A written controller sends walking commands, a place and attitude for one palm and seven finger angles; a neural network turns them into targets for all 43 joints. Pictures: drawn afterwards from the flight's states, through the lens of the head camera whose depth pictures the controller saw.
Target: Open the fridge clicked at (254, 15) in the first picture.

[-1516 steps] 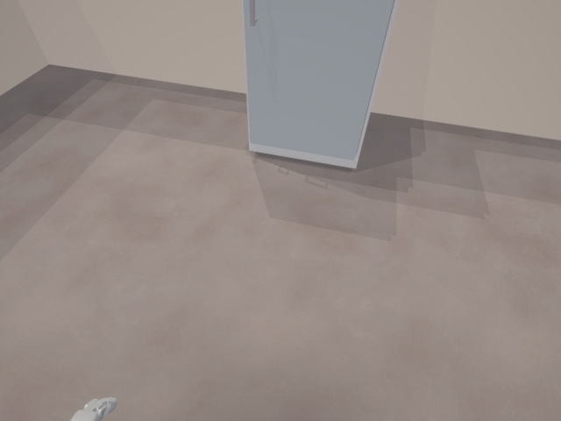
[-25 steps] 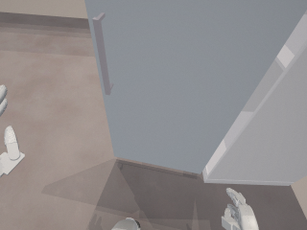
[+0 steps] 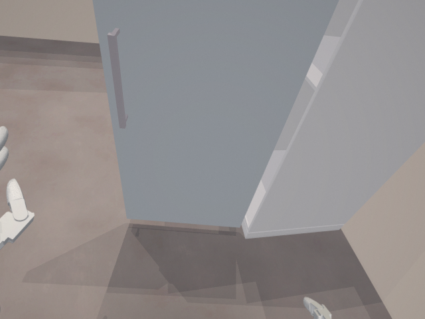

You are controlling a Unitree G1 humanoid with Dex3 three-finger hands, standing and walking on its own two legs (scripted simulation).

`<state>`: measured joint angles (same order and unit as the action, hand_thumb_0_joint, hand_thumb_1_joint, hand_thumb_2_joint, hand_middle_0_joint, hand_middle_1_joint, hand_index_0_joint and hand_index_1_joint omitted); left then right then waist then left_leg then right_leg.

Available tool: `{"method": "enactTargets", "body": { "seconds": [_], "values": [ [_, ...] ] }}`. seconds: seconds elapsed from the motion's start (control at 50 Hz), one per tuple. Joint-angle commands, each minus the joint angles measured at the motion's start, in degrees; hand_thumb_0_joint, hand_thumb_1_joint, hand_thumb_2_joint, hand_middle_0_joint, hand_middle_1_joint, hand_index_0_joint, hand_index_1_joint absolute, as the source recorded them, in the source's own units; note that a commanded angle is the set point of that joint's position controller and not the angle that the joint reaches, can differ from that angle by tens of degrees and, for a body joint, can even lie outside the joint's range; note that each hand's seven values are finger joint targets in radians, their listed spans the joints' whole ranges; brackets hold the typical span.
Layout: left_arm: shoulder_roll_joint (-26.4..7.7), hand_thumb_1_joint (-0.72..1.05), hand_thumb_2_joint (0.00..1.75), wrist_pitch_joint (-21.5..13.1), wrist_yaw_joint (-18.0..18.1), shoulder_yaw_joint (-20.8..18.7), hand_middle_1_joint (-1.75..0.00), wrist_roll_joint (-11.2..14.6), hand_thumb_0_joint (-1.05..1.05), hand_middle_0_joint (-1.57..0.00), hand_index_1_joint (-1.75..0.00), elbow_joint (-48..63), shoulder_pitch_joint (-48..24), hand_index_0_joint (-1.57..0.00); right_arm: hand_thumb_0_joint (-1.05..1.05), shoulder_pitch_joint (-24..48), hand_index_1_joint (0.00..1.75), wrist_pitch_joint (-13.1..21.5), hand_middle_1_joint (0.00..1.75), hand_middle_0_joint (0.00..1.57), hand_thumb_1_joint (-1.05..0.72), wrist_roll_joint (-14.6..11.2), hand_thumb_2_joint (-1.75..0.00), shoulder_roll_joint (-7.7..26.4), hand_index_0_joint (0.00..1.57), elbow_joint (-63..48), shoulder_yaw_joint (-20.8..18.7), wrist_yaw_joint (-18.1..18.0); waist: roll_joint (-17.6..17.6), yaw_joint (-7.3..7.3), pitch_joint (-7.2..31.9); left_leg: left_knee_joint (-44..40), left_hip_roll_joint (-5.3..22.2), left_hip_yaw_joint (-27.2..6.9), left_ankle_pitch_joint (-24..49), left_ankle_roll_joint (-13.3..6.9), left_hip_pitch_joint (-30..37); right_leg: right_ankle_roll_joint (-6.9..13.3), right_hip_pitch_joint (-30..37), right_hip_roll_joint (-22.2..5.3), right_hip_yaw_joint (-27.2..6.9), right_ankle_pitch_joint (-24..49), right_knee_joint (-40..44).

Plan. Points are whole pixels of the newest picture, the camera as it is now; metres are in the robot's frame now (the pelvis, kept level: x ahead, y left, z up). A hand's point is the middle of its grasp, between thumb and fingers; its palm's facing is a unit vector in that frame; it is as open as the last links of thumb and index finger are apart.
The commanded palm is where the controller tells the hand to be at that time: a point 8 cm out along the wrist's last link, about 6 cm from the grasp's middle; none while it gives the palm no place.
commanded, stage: stop stepping back and stand still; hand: left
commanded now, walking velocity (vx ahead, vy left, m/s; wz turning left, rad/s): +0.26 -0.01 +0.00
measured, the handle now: (119, 83) +0.70 +0.28 +0.08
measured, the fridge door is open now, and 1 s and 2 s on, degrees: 80 80 80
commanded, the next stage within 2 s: let the arm hang, fingers relaxed in 1.50 s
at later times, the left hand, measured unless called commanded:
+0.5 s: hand (30, 243) +0.18 +0.25 +0.14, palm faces +0.39 -0.85 -0.35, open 7.4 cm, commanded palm +0.11 +0.31 +0.16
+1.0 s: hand (70, 203) +0.25 +0.23 +0.14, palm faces +0.41 -0.83 -0.38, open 7.4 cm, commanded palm +0.17 +0.28 +0.16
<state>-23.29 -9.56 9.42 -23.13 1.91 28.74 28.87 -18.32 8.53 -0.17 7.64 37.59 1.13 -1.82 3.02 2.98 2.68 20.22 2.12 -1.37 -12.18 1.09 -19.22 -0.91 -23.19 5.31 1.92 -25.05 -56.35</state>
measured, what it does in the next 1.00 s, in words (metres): steps on the spot: right foot, then left foot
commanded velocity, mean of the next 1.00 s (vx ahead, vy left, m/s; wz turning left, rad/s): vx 0.07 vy -0.02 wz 0.00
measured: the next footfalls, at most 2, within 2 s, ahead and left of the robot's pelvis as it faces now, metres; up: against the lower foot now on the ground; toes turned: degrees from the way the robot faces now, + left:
right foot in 0.14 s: -0.07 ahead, -0.08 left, -0.02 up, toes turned -8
left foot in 0.40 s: +0.07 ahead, +0.16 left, -0.02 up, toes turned +5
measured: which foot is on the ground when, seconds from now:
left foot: down 0.00-0.12, up 0.14-0.38, down 0.40-0.62, up 0.64-0.86, down 0.88-1.00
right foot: up 0.00-0.12, down 0.14-0.42, up 0.44-0.58, down 0.60-1.00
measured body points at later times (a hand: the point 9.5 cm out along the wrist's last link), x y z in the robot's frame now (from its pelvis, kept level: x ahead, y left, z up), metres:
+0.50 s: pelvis -0.04 +0.01 -0.04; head -0.04 +0.04 +0.41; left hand +0.16 +0.30 +0.16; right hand +0.09 -0.24 -0.11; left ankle +0.03 +0.15 -0.76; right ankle -0.09 -0.07 -0.73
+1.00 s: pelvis +0.02 -0.01 -0.03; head +0.05 +0.00 +0.42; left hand +0.22 +0.27 +0.16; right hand +0.21 -0.25 -0.09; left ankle +0.04 +0.13 -0.76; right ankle -0.03 -0.08 -0.75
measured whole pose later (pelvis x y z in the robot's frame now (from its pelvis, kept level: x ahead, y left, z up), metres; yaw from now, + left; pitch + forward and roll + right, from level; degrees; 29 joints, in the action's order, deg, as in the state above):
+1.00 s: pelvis +0.02 -0.01 -0.03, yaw -1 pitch +0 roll +2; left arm -21.9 -11.5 10.0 -21.0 1.3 29.1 25.8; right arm -8.8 7.7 0.6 11.0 34.8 -0.3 -3.3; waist 5.2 -0.6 -2.6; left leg 30.8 1.8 5.7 -14.8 1.1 -15.6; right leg -0.1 -12.4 0.4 2.5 -23.8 -38.0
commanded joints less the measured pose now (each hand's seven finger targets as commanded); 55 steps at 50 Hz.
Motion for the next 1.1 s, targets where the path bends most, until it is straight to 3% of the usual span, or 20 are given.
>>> {"method": "enactTargets", "body": {
  "seconds": [0.0, 0.04, 0.1, 0.12, 0.18, 0.22, 0.34, 0.36, 0.4, 0.46, 0.56, 0.58, 0.62, 0.7, 0.76, 0.82, 0.88, 0.92, 0.96, 1.08],
  "values": [
    [-13.25, 0.9, 0.9, -3.9, 1.56, -6.91, -0.3, 0.63, 0.0, -0.2, -0.3, 22.42, 5.41, -0.2, 0.0, 9.28, 0.3, 2.78, 0.3, 0.2, -0.9, 1.74, -0.9, 9.23, 0.2, -9.15, -2.98, -1.46, -21.44, -3.14, 8.04, -14.18, 5.29, -5.59, -18.01, 2.91, 5.03, 2.6, 16.08, 2.11, 7.06, -6.18, 27.12],
    [-13.98, 0.9, 0.9, -2.44, 1.58, -7.96, -0.3, 0.32, 0.0, -0.2, -0.3, 18.73, 3.96, -0.2, 0.0, 8.72, 0.3, 1.69, 0.3, 0.2, -0.9, 1.96, -0.9, 9.89, 0.2, -8.56, -3.29, -1.77, -16.95, -3.09, 7.67, -6.15, 1.58, 0.86, -13.4, 3.08, -2.5, 4.43, 27.47, -0.1, 7.3, 0.01, 37.96],
    [-16.74, 0.9, 0.9, -2.91, 1.14, -11.12, -0.3, 1.12, 0.0, -0.2, -0.3, 12.78, -2.98, -0.2, 0.0, 8.72, 0.3, -1.07, 0.3, 0.2, -0.9, 1.0, -0.9, 10.98, 0.2, -6.8, -4.36, -2.57, 6.64, -2.34, 1.74, 39.03, -2.64, 3.07, -10.92, -0.6, -10.31, 13.2, 11.66, -23.88, -14.16, 4.46, 46.05],
    [-18.29, 0.9, 0.9, -3.59, 1.38, -13.31, -0.3, 1.65, 0.0, -0.2, -0.3, 11.3, -6.7, -0.2, 0.0, 9.36, 0.3, -1.09, 0.3, 0.2, -0.9, 1.23, -0.9, 11.51, 0.2, -7.02, -3.67, -2.63, 4.01, -2.08, -0.75, 50.13, -2.52, 0.78, -9.88, -0.14, -18.51, 15.92, 10.26, -27.8, -17.9, 3.44, 46.72],
    [-12.02, 0.9, 0.9, -3.46, -0.36, -9.43, -0.3, 1.59, 0.0, -0.2, -0.3, -2.84, -3.93, -0.2, 0.0, 9.51, 0.3, -0.39, 0.3, 0.2, -0.9, -0.8, -0.9, 13.35, 0.2, -7.15, -5.91, -2.32, 8.71, -1.66, -9.76, 52.02, 2.72, -4.64, -4.77, -0.46, -25.13, 13.69, 6.41, -24.01, -19.39, -1.13, 46.7],
    [-9.26, 0.9, 0.9, -4.52, -0.86, -6.08, -0.3, 1.39, 0.0, -0.2, -0.3, -3.23, -3.98, -0.2, 0.0, 11.0, 0.3, -1.59, 0.3, 0.2, -0.9, -0.32, -0.9, 11.04, 0.2, -7.2, -3.54, -2.81, -0.1, -2.17, -13.09, 41.68, 5.03, -0.67, -3.74, -1.15, -20.53, 12.44, 3.55, -21.92, -12.89, -0.57, 46.02],
    [-8.79, 0.9, 0.9, -5.76, 0.89, -0.3, -0.3, -0.59, 0.0, -0.2, -0.3, 9.84, -17.77, -0.2, 0.0, 10.71, 0.3, 2.12, 0.3, 0.2, -0.9, 1.22, -0.9, 11.59, 0.2, -7.67, -3.48, -4.59, -1.56, -2.67, -7.22, 12.99, -0.15, 9.46, -6.76, -2.6, 6.54, 9.25, 0.16, -15.35, -4.52, -10.18, 36.21],
    [-11.49, 0.9, 0.9, -6.05, 1.07, -2.92, -0.3, -0.11, 0.0, -0.2, -0.3, 14.13, -16.6, -0.2, 0.0, 9.83, 0.3, 2.8, 0.3, 0.2, -0.9, 0.92, -0.9, 12.89, 0.2, -8.26, -4.02, -4.89, -7.84, -2.14, -4.87, 7.4, 1.76, 5.55, -8.45, -3.28, 11.52, 7.38, -0.64, -13.54, -2.65, -6.15, 28.06],
    [-13.44, 0.9, 0.9, -7.81, 1.7, -6.81, -0.3, 0.1, 0.0, -0.2, -0.3, 22.45, -13.51, -0.2, 0.0, 8.73, 0.3, 3.51, 0.3, 0.2, -0.9, 1.08, -0.9, 13.31, 0.2, -9.81, -3.88, -3.98, -27.04, -2.48, 0.49, -3.77, 16.55, -23.36, -5.45, -9.94, 19.52, 2.05, -8.97, -3.35, 2.46, -7.98, 6.34],
    [-18.09, 0.9, 0.9, -7.79, 1.1, -13.67, -0.3, 1.34, 0.0, -0.2, -0.3, 22.24, -5.85, -0.2, 0.0, 8.46, 0.3, 4.25, 0.3, 0.2, -0.9, 1.81, -0.9, 10.89, 0.2, -8.94, -3.73, -2.99, -19.11, -2.91, 1.5, -8.57, 17.09, -21.88, -15.76, -10.8, 5.42, 1.59, -0.08, -5.54, -2.85, -6.8, 1.16],
    [-11.95, 0.9, 0.9, -6.17, 0.88, -12.97, -0.3, 1.47, 0.0, -0.2, -0.3, 12.12, 7.94, -0.2, 0.0, 8.43, 0.3, 2.7, 0.3, 0.2, -0.9, 0.48, -0.9, 10.84, 0.2, -10.11, -4.16, -1.52, -14.19, -3.04, 4.43, 2.72, 7.2, 0.89, -21.14, -3.66, -6.88, 2.23, 21.05, -4.18, 2.87, 1.58, 28.48],
    [-10.67, 0.9, 0.9, -5.77, 0.66, -11.54, -0.3, 1.31, 0.0, -0.2, -0.3, 9.91, 7.63, -0.2, 0.0, 8.14, 0.3, 2.0, 0.3, 0.2, -0.9, 0.25, -0.9, 10.54, 0.2, -10.34, -4.35, -1.41, -6.39, -2.61, 2.4, 10.93, 4.38, 3.36, -19.28, -2.63, -9.73, 3.91, 20.16, -7.13, -2.54, 0.75, 33.71],
    [-11.28, 0.9, 0.9, -4.48, 0.74, -10.59, -0.3, 1.62, 0.0, -0.2, -0.3, 5.54, 3.83, -0.2, 0.0, 9.12, 0.3, 1.2, 0.3, 0.2, -0.9, 0.01, -0.9, 10.31, 0.2, -9.87, -4.4, -1.37, 12.42, -3.15, -1.73, 33.77, -0.95, 3.56, -14.55, -0.39, -15.74, 11.67, 12.9, -23.53, -29.72, -1.98, 45.47],
    [-8.86, 0.9, 0.9, -5.49, 1.21, -7.47, -0.3, 0.48, 0.0, -0.2, -0.3, -1.33, -0.01, -0.2, 0.0, 8.85, 0.3, 1.29, 0.3, 0.2, -0.9, 0.46, -0.9, 9.34, 0.2, -6.72, -2.49, -1.7, 5.59, -2.37, -0.98, 30.04, 0.91, 3.47, -11.65, -0.38, -13.4, 10.22, 18.86, -19.78, -14.39, 40.39, 34.05],
    [-8.25, 0.9, 0.9, -6.18, 1.17, -4.06, -0.3, -0.39, 0.0, -0.2, -0.3, -0.25, -11.15, -0.2, 0.0, 12.93, 0.3, 1.61, 0.3, 0.2, -0.9, 0.73, -0.9, 9.02, 0.2, -7.11, -1.87, -2.93, 6.35, -3.3, -0.96, 19.15, -1.59, 7.86, -6.05, -1.5, -5.38, 6.0, 18.0, -16.23, -7.86, 46.53, 32.42],
    [-8.16, 0.9, 0.9, -6.33, 1.36, -2.64, -0.3, -0.64, 0.0, -0.2, -0.3, 6.04, -13.06, -0.2, 0.0, 11.76, 0.3, 2.05, 0.3, 0.2, -0.9, 0.58, -0.9, 9.8, 0.2, -7.93, -2.76, -3.18, 5.29, -3.76, 2.44, 8.17, -2.3, 7.86, 4.28, -2.95, 5.22, 2.05, 17.44, -14.73, -5.33, 47.06, 29.36],
    [-11.87, 0.9, 0.9, -7.65, 2.23, -6.0, -0.3, -0.51, 0.0, -0.2, -0.3, 18.75, -10.33, -0.2, 0.0, 10.72, 0.3, 1.87, 0.3, 0.2, -0.9, 0.07, -0.9, 11.56, 0.2, -10.16, -4.04, -2.8, -11.54, -3.97, 10.54, 7.59, 9.31, -4.48, 34.85, -8.53, 25.36, -3.14, 4.86, -8.7, -2.2, 32.26, 15.61],
    [-11.97, 0.9, 0.9, -7.89, 2.37, -8.0, -0.3, -0.44, 0.0, -0.2, -0.3, 18.84, -4.18, -0.2, 0.0, 10.65, 0.3, 2.27, 0.3, 0.2, -0.9, 0.43, -0.9, 10.13, 0.2, -10.82, -3.95, -1.56, -20.56, -4.63, 8.39, 5.56, 12.93, -9.08, 42.19, -10.85, 24.54, -1.35, 0.04, -5.68, -2.37, 3.46, 14.92],
    [-14.46, 0.9, 0.9, -6.62, 1.87, -11.16, -0.3, -0.41, 0.0, -0.2, -0.3, 19.06, 0.63, -0.2, 0.0, 11.51, 0.3, 2.41, 0.3, 0.2, -0.9, 0.91, -0.9, 10.22, 0.2, -11.06, -3.56, -1.13, -22.63, -4.83, 4.5, 3.25, 11.15, -4.18, 31.05, -7.33, 14.08, 0.58, 8.34, -6.19, -0.53, 1.25, 24.93],
    [-11.23, 0.9, 0.9, -5.83, 1.49, -11.75, -0.3, 1.19, 0.0, -0.2, -0.3, 5.41, 7.38, -0.2, 0.0, 10.12, 0.3, -1.42, 0.3, 0.2, -0.9, -0.82, -0.9, 10.04, 0.2, -11.68, -3.88, -0.84, 6.53, -2.74, 6.43, 21.01, -0.89, 5.1, -5.62, -0.33, -7.06, 1.81, 27.04, -18.81, -14.0, 66.95, 31.71]
  ]
}}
